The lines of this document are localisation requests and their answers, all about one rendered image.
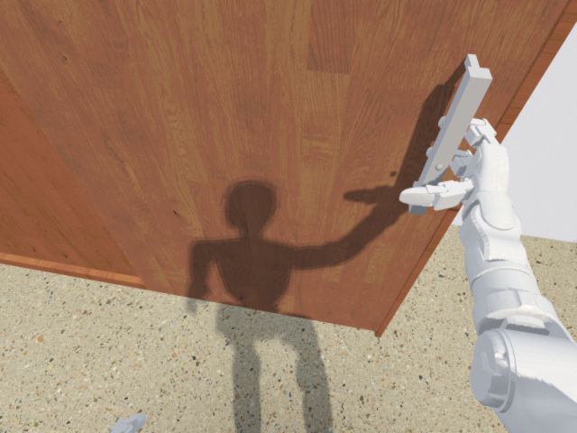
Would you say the right robot hand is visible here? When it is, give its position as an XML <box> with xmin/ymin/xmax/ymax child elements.
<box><xmin>399</xmin><ymin>116</ymin><xmax>509</xmax><ymax>210</ymax></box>

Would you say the handle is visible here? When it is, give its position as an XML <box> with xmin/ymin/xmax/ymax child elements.
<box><xmin>408</xmin><ymin>54</ymin><xmax>492</xmax><ymax>216</ymax></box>

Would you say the left robot hand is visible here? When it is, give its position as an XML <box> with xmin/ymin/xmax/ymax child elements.
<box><xmin>109</xmin><ymin>412</ymin><xmax>146</xmax><ymax>433</ymax></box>

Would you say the wardrobe door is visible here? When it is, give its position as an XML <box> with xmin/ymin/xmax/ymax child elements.
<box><xmin>0</xmin><ymin>0</ymin><xmax>568</xmax><ymax>331</ymax></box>
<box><xmin>0</xmin><ymin>67</ymin><xmax>139</xmax><ymax>277</ymax></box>

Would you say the robot right upper arm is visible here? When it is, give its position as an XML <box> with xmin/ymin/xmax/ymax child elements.
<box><xmin>470</xmin><ymin>328</ymin><xmax>577</xmax><ymax>433</ymax></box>

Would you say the robot right forearm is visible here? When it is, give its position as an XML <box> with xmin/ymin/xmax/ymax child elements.
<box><xmin>459</xmin><ymin>190</ymin><xmax>577</xmax><ymax>345</ymax></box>

